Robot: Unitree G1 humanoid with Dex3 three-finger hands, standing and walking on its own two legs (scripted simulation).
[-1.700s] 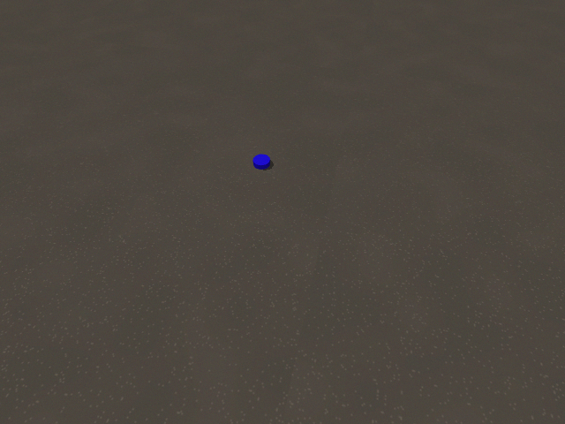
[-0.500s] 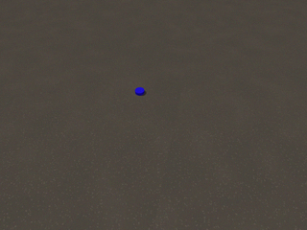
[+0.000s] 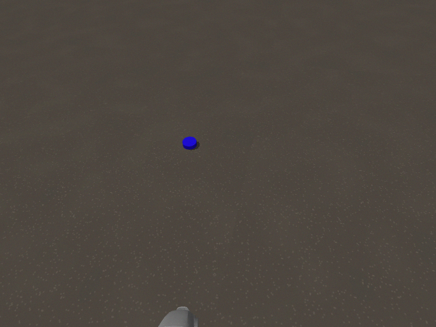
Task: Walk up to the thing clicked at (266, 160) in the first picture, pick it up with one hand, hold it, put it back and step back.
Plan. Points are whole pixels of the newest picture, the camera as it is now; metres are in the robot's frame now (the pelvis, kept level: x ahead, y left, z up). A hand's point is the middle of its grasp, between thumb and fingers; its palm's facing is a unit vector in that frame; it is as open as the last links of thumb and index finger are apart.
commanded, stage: walk up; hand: left
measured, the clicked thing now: (189, 143) +1.32 +0.26 -0.76
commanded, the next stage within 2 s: none
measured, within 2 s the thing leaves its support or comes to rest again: neither
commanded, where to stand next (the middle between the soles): +0.92 +0.04 m, yaw -2 degrees
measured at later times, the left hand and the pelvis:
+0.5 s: hand (111, 239) +0.34 +0.29 -0.13, palm faces -0.11 -0.91 -0.39, open 7.4 cm; pelvis +0.24 +0.01 -0.01, yaw -3 degrees
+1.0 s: hand (126, 196) +0.49 +0.30 -0.17, palm faces -0.04 -0.93 -0.37, open 7.4 cm; pelvis +0.46 +0.02 -0.03, yaw -1 degrees
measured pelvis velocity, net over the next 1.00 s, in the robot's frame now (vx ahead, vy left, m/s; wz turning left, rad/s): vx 0.46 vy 0.02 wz -0.01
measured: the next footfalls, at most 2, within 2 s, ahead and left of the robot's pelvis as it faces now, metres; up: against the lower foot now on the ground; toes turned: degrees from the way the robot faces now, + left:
left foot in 0.14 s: +0.25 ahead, +0.15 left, +0.00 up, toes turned +5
right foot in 0.54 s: +0.41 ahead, -0.14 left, +0.00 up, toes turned -7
